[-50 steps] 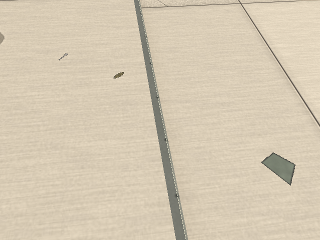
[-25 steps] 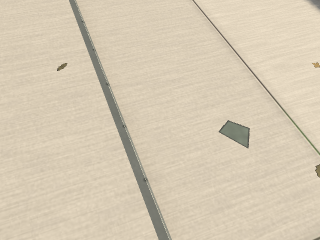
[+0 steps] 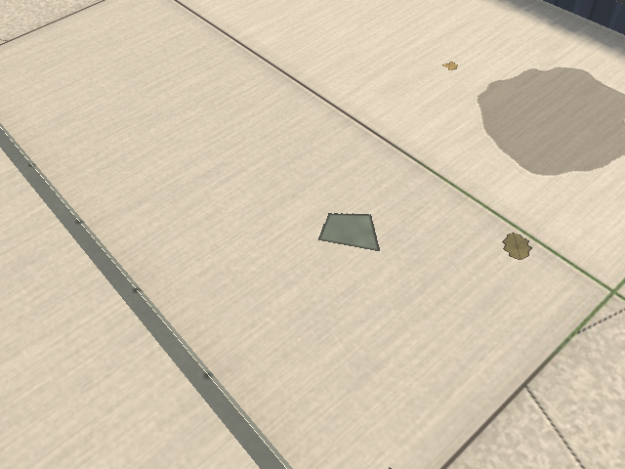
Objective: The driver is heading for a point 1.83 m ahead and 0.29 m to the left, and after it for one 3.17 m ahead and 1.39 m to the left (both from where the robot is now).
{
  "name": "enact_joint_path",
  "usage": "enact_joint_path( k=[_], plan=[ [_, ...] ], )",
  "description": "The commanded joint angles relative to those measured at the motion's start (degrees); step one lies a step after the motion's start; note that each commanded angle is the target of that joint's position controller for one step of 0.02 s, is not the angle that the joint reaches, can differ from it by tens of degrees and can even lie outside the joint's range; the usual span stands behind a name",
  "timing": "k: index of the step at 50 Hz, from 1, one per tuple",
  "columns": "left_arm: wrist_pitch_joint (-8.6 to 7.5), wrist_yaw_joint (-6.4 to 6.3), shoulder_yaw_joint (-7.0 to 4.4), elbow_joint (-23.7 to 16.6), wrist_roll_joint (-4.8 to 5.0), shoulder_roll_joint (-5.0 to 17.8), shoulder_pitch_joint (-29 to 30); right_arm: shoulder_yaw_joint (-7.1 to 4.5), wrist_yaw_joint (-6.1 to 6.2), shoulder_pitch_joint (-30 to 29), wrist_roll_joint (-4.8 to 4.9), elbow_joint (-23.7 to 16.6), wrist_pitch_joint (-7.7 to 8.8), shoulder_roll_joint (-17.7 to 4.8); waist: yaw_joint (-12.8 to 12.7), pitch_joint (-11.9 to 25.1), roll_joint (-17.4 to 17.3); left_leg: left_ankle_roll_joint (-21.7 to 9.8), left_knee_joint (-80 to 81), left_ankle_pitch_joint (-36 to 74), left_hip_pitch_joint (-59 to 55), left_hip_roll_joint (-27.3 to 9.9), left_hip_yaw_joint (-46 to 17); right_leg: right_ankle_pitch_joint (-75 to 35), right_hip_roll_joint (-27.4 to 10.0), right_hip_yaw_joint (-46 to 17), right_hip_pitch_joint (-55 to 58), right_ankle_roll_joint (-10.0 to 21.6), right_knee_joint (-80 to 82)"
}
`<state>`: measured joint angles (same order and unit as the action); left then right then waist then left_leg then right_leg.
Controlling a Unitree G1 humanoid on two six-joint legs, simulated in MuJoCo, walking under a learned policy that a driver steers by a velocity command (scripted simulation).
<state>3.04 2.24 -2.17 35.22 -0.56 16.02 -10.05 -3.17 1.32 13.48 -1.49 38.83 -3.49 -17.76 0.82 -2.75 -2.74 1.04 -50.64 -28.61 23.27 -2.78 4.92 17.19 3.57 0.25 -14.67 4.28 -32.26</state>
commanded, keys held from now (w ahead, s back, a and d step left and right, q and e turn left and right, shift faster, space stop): e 0.10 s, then no key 0.08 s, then w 0.82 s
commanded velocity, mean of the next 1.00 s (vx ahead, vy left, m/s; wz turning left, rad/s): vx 0.29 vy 0.00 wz -0.20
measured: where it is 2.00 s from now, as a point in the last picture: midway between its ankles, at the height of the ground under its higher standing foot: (393, 335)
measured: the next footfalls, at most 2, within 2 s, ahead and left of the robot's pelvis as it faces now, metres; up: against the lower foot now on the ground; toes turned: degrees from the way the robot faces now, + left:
left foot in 0.42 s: +0.08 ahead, +0.11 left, +0.00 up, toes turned -10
right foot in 1.02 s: +0.42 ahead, -0.20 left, -0.12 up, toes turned -12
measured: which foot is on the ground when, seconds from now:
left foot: up 0.00-0.40, down 0.42-1.00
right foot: down 0.00-0.42, up 0.44-1.00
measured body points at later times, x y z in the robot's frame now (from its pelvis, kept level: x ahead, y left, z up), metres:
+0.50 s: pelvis +0.04 +0.03 +0.01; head +0.05 +0.05 +0.46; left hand +0.18 +0.27 -0.12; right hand +0.09 -0.26 -0.09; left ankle +0.04 +0.11 -0.73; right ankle +0.00 -0.09 -0.70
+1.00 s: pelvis +0.28 -0.06 -0.07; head +0.32 -0.09 +0.38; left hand +0.56 +0.12 -0.15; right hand +0.16 -0.30 -0.21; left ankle +0.04 +0.11 -0.72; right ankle +0.39 -0.19 -0.81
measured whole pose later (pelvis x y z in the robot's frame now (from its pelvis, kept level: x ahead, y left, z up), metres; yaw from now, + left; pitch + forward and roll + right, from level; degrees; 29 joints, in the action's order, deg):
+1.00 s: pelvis +0.28 -0.06 -0.07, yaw -9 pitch +2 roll +5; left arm -3.3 3.0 -2.2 41.0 -2.7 16.8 -1.8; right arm -1.8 2.3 28.7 -2.3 53.5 4.4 -14.1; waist 7.6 -2.0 3.5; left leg -1.4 -38.2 -43.4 -5.5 4.5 -0.1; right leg -18.0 -5.0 -1.3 -23.8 3.7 -18.6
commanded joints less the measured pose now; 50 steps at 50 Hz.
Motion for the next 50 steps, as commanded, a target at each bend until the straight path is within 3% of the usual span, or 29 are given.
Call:
enact_joint_path(
  k=[1,2,4,6,9,12,16,18,20,21,22,23,24,25,26,27,31,33,34,36,38,40,43,45,48,49,50],
  plan=[
    [-0.84,-1.35,-2.90,-2.7,0.26,10.3,-2.1,-1.34,0.19,-2.8,0.97,-5.3,0.33,-6.0,-0.9,1.4,8.7,1.4,-12.6,2.6,14.2,0.1,-7.7,-29.2,-17.5,-20.3,8.6,10.7,14.3],
    [-0.96,-1.72,-2.50,-3.3,0.47,9.4,0.6,-1.73,0.12,-2.3,0.44,-4.8,0.51,-6.9,0.1,1.8,9.8,1.5,-11.8,5.9,13.6,0.2,-7.3,-29.5,-14.5,-18.1,8.7,8.6,14.1],
    [-1.25,-1.84,-2.23,-3.0,0.33,9.0,-0.1,-1.67,-0.44,-0.5,-0.25,-2.9,0.38,-6.7,0.2,5.2,9.1,2.0,-13.8,8.5,11.0,1.4,-6.4,-34.4,-12.5,-16.2,9.0,8.0,13.1],
    [-1.65,-1.61,-2.42,-2.3,0.39,9.4,-1.7,-1.39,-0.85,-0.8,0.25,-2.5,-0.03,-5.7,-0.1,6.2,8.0,2.1,-12.2,9.4,10.8,1.8,-6.3,-31.8,-12.3,-16.8,9.4,8.1,13.2],
    [-1.77,-1.56,-2.31,-1.7,0.11,8.9,-3.4,-0.93,-1.02,-2.4,0.61,-2.3,-0.49,-4.6,-1.5,5.1,9.8,2.0,-5.9,9.3,10.0,1.8,-6.0,-24.6,-12.1,-18.1,9.1,8.4,14.4],
    [-1.61,-1.20,-2.48,-0.5,-0.32,9.3,-6.6,-0.65,-1.83,-4.9,-0.08,-2.8,-0.11,-4.5,-3.6,4.6,11.6,1.3,1.2,8.6,8.2,2.2,-5.2,4.2,-11.9,-22.4,8.5,9.3,19.2],
    [-1.86,-1.00,-2.55,0.8,-0.91,9.7,-7.8,-0.26,-2.56,-6.1,-0.05,-3.0,1.35,-3.8,-4.0,1.4,11.4,-0.7,10.7,4.7,2.7,3.3,-4.0,13.7,-12.5,-25.2,4.7,9.5,19.8],
    [-2.18,-1.17,-2.66,1.1,-0.87,10.2,-7.1,-0.06,-2.16,-3.7,0.26,-2.2,2.33,-3.4,-2.4,0.4,10.2,-2.7,17.3,4.7,-4.6,4.0,-3.4,15.2,-12.2,-25.8,0.1,9.2,18.6],
    [-2.37,-1.71,-2.28,1.0,-0.19,8.8,-4.5,0.23,-1.16,3.5,0.02,0.6,3.62,-2.1,2.4,0.1,6.3,-4.5,28.4,11.2,-20.4,4.5,-3.2,17.8,-8.4,-23.8,-10.3,6.4,13.6],
    [-2.92,-1.91,-1.41,0.1,-0.09,5.6,-2.8,-0.15,-0.52,9.1,-0.54,1.7,4.57,-4.6,4.9,1.0,0.2,-5.7,33.1,2.8,-28.9,-2.8,-12.8,18.4,-4.6,-19.7,-18.5,3.5,4.3],
    [-3.64,-1.73,-0.33,-1.9,0.61,2.0,-1.8,-1.45,-0.31,12.9,-0.49,2.1,5.12,-11.2,5.9,2.8,-10.2,-9.9,42.4,-15.9,-31.5,-16.1,-34.2,14.7,3.2,-8.5,-25.4,0.9,-11.7],
    [-3.94,-1.92,-1.50,-2.7,-1.03,7.2,2.0,-2.64,-0.69,13.1,-0.25,3.8,5.09,-13.1,5.6,-4.2,-5.1,-13.7,45.0,-21.0,-24.1,-19.6,-41.6,12.0,2.1,-8.6,-31.2,0.5,-18.0],
    [-4.26,-1.41,-1.92,-1.8,-1.16,7.9,0.8,-1.92,-1.03,10.1,0.37,3.4,5.38,-10.1,2.9,-6.5,-2.7,-13.7,44.7,-18.6,-21.8,-17.4,-38.5,7.3,-0.2,-9.8,-30.9,0.2,-20.3],
    [-4.48,-0.62,-1.98,0.1,-1.10,8.0,-1.9,-1.21,-1.36,6.8,0.76,2.8,5.82,-7.1,0.6,-5.9,-2.6,-12.1,44.7,-12.9,-21.1,-14.0,-33.1,3.6,-1.8,-8.5,-28.6,-0.6,-20.4],
    [-4.52,-0.01,-2.13,1.5,-1.34,8.1,-3.4,-0.83,-1.41,5.3,0.84,2.5,6.25,-5.8,-0.4,-4.2,-3.9,-10.8,45.1,-6.9,-21.0,-11.4,-28.2,0.9,-2.7,-6.3,-26.3,-1.5,-20.5],
    [-4.26,0.64,-2.05,2.0,-2.28,7.3,-3.4,-0.69,-1.35,5.7,1.19,3.0,6.82,-4.8,0.0,-2.9,-4.0,-10.7,45.6,0.6,-20.5,-9.3,-23.9,-2.2,-2.7,-4.1,-24.0,-2.4,-21.3],
    [-4.09,1.27,-1.24,1.7,-1.97,4.6,0.1,-0.85,-1.69,8.3,1.19,5.2,8.29,-4.7,0.4,-0.6,-3.0,-11.6,43.4,22.3,-19.4,-6.0,-14.6,-10.2,-3.2,0.4,-20.8,-3.8,-20.8],
    [-4.16,1.32,-1.26,1.5,-2.42,4.7,2.4,-1.04,-1.59,10.8,0.79,6.1,8.72,-5.0,1.3,-0.1,-3.0,-12.3,41.3,30.7,-21.7,-7.8,-14.0,-13.8,-4.2,0.1,-22.0,-3.1,-21.7],
    [-4.22,1.21,-1.80,1.2,-1.81,5.8,4.1,-1.03,-1.69,12.9,0.71,7.0,8.99,-5.1,1.7,-0.7,-2.7,-12.8,40.7,31.2,-24.3,-7.2,-14.0,-15.4,-4.4,-0.9,-25.3,-3.2,-19.8],
    [-4.41,1.13,-1.69,1.0,-2.17,5.7,6.3,-0.96,-1.65,14.2,0.66,7.8,9.33,-4.8,2.1,-1.2,-2.8,-13.1,38.7,35.9,-27.0,-7.8,-13.4,-16.5,-4.7,-0.6,-26.8,-2.8,-16.8],
    [-4.78,0.89,-2.38,0.1,-2.09,7.2,8.7,-1.32,-0.48,19.5,0.47,11.0,9.66,-5.1,3.4,-1.9,-3.6,-13.0,35.8,36.2,-37.4,-10.7,-16.0,-17.6,-6.8,-6.4,-36.5,-2.1,-15.2],
    [-5.11,1.39,-1.93,-0.5,-1.82,5.8,11.5,-1.43,-0.14,16.4,-0.03,10.9,9.85,-5.2,3.1,-4.8,-1.7,-12.3,35.9,31.5,-32.0,-8.1,-13.8,-22.5,-7.1,-4.5,-32.4,-2.3,-5.6],
    [-5.41,2.56,-0.66,-0.7,-1.57,2.7,14.1,-0.49,0.57,15.0,0.08,11.8,9.66,-2.6,4.3,-4.9,0.8,-10.6,31.5,24.7,-22.7,-5.9,-11.6,-35.7,-7.9,-2.9,-20.0,-1.7,5.8],
    [-5.59,2.67,-0.47,0.9,-1.33,2.1,12.6,-0.31,0.93,15.5,0.28,12.1,9.54,-2.7,5.2,-4.9,2.1,-10.3,28.1,23.0,-20.0,-5.5,-11.6,-40.0,-8.2,-2.5,-14.1,-1.2,9.2],
    [-6.42,0.71,-0.85,3.8,-2.03,4.1,9.8,-0.22,1.61,17.9,-1.18,13.5,8.15,-3.8,6.1,-4.4,4.4,-10.2,16.0,29.4,-25.9,-4.9,-12.5,-36.7,-9.2,-1.9,-12.8,-0.6,14.8],
    [-6.86,-0.20,-1.45,6.1,-2.35,5.6,4.4,-0.37,1.34,18.6,-1.37,13.9,7.66,-4.8,4.5,-1.7,5.6,-10.4,8.2,35.3,-26.2,-4.3,-12.6,-33.3,-7.8,-0.2,-7.2,-0.3,15.0],
    [-7.49,-1.01,-2.04,9.9,-3.05,6.3,-4.8,-0.71,1.22,18.3,-0.69,14.3,7.28,-5.8,0.6,2.9,8.7,-9.8,-4.8,36.0,-22.0,-1.9,-10.8,-34.2,-6.0,3.0,5.0,0.1,16.0]
  ],
)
